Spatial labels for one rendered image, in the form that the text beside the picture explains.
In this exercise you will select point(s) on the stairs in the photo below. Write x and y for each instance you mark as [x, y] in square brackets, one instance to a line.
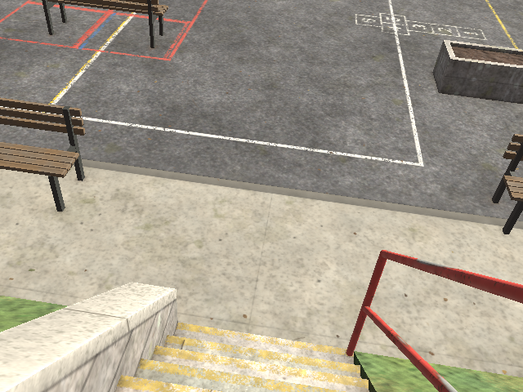
[208, 359]

